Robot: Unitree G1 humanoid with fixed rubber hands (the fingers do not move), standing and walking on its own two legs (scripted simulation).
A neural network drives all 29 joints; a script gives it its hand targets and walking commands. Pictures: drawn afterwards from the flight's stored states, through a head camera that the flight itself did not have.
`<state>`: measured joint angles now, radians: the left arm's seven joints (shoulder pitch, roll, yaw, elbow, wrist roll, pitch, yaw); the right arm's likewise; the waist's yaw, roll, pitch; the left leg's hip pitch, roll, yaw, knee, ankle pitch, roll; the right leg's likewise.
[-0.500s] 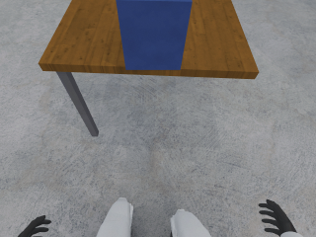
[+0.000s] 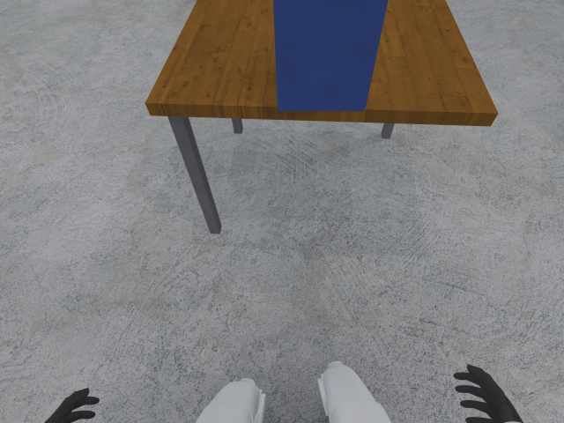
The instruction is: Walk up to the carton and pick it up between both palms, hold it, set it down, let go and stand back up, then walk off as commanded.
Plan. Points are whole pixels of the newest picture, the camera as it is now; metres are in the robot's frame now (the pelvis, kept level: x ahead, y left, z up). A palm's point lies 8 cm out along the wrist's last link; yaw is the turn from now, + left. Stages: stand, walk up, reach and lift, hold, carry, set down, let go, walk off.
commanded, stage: walk off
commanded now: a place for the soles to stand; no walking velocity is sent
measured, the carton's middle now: (323, 38) +0.88 -0.06 +0.07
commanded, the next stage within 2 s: stand in 1.10 s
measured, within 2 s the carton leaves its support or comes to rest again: neither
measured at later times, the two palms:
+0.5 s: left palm out of the picture +0.07 +0.22 -0.07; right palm out of the picture +0.11 -0.38 -0.09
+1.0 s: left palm out of the picture +0.06 +0.28 -0.06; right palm out of the picture +0.12 -0.34 -0.08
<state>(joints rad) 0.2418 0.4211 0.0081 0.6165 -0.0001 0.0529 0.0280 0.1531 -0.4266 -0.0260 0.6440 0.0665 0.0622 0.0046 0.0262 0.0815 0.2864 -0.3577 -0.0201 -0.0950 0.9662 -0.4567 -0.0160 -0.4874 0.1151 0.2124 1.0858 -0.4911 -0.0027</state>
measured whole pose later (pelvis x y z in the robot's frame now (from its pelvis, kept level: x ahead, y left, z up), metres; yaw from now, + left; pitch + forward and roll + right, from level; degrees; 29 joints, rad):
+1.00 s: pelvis -0.04 -0.03 +0.01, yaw +0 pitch -6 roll +0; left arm 0.25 0.41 0.01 0.66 0.00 -0.05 0.00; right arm 0.15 -0.43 -0.07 0.66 0.07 0.02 0.00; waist 0.03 0.05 0.21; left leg -0.39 -0.07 -0.13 0.90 -0.39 -0.02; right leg -0.41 -0.02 0.10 0.92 -0.41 0.02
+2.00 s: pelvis -0.03 -0.05 +0.01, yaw -2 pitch -6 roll +0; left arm 0.25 0.39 0.01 0.68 0.00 -0.04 0.00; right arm 0.15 -0.43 0.00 0.66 0.07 0.01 0.00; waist 0.03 0.03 0.13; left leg -0.38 -0.02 -0.13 0.90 -0.42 -0.02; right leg -0.41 0.04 0.09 0.90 -0.39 0.01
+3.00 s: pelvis -0.03 -0.05 +0.01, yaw -2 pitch -6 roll +0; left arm 0.25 0.39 0.01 0.68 0.00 -0.03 0.00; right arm 0.15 -0.43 0.01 0.66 0.07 0.01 0.00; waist 0.03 0.03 0.12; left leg -0.38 -0.02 -0.13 0.90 -0.42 -0.02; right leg -0.41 0.04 0.09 0.90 -0.39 0.02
